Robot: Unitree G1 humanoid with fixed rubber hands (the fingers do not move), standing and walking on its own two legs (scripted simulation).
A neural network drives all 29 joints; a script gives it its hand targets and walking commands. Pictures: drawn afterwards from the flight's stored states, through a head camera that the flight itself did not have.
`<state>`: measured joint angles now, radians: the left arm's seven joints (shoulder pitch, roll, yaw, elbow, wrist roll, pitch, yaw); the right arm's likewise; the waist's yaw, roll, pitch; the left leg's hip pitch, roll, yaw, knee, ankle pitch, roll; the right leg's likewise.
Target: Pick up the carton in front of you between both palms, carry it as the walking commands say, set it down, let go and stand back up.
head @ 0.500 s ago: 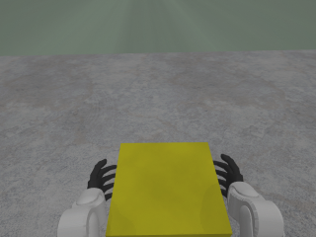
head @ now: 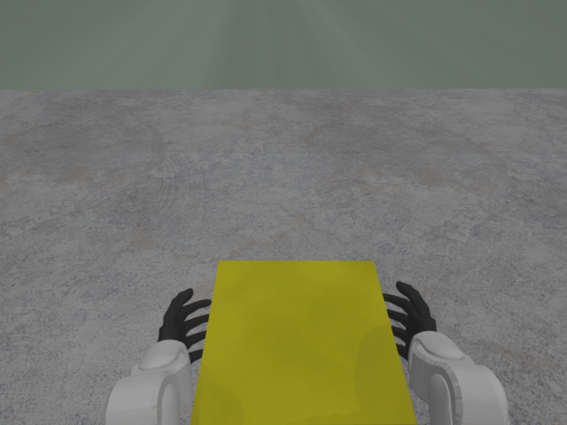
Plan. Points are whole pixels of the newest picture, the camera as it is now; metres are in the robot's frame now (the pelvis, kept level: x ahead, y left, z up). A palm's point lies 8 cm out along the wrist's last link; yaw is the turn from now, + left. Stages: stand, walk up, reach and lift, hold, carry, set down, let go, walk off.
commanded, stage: carry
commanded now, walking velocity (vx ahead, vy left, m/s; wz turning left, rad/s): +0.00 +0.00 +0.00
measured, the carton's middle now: (295, 375) +0.23 +0.00 +0.01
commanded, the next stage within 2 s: hold in 1.72 s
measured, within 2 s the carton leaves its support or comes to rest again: neither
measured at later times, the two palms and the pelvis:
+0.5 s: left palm (177, 365) +0.23 +0.16 +0.04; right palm (403, 355) +0.23 -0.14 +0.04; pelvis -0.05 +0.01 +0.00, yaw +0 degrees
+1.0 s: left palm (176, 349) +0.26 +0.17 +0.04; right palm (392, 340) +0.26 -0.13 +0.04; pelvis -0.04 +0.02 +0.00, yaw +0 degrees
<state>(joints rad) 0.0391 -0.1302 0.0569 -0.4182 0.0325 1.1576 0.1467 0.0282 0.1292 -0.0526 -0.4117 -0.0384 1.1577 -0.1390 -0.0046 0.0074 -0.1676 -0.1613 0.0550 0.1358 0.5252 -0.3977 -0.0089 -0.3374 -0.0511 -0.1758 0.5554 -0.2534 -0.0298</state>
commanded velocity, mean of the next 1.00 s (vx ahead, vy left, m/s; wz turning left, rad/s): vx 0.00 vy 0.00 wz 0.00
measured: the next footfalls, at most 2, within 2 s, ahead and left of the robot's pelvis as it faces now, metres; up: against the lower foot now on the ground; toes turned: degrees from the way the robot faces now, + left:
none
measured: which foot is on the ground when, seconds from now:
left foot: down 0.00-1.00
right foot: down 0.00-1.00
